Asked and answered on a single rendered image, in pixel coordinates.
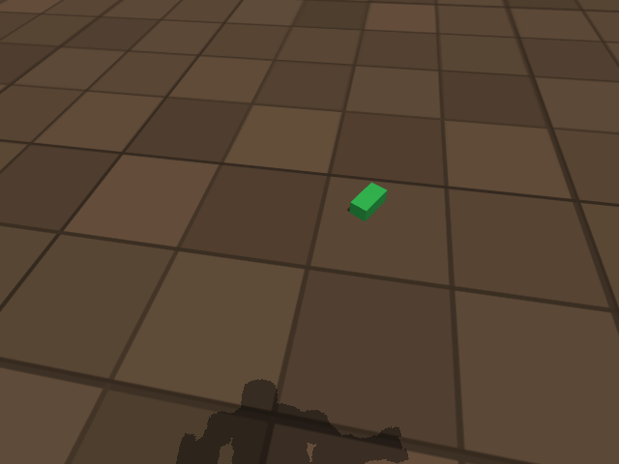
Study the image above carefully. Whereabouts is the carton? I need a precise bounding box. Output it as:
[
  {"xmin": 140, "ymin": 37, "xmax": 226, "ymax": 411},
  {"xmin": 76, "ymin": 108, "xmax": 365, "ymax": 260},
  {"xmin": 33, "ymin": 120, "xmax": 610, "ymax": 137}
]
[{"xmin": 349, "ymin": 183, "xmax": 387, "ymax": 221}]

